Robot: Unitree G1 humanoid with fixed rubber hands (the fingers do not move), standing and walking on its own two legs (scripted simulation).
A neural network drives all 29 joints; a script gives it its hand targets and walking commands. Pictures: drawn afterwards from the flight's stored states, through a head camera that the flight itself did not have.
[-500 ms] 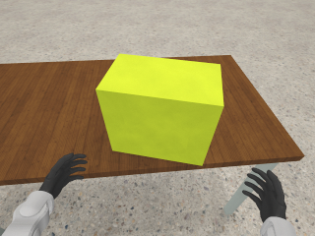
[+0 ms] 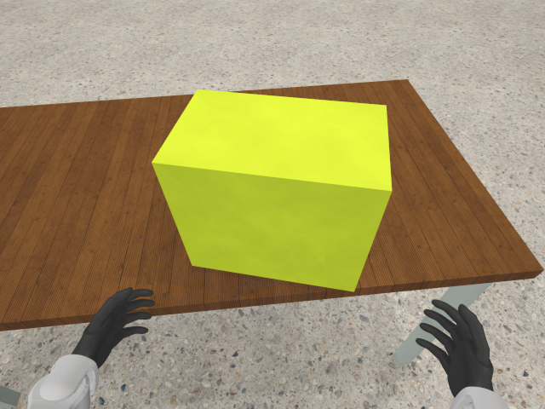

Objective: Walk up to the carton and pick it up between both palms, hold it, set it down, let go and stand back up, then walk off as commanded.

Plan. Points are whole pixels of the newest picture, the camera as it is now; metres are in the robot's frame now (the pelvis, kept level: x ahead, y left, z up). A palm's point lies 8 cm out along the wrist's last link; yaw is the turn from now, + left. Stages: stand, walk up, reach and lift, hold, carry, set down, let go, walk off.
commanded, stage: set down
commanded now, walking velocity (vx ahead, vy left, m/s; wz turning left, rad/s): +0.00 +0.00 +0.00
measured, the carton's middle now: (278, 194) +0.45 +0.02 +0.05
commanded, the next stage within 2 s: let go in 1.14 s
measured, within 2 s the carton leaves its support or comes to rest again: neither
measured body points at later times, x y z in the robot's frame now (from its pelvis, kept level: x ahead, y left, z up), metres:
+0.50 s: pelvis +0.00 +0.00 +0.00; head +0.02 +0.00 +0.45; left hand +0.20 +0.26 -0.02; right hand +0.18 -0.22 -0.02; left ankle +0.01 +0.10 -0.74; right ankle +0.00 -0.15 -0.74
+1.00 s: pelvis +0.00 +0.00 +0.00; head +0.02 -0.01 +0.45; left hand +0.17 +0.25 -0.05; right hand +0.18 -0.22 -0.06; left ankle +0.01 +0.10 -0.74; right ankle +0.00 -0.15 -0.74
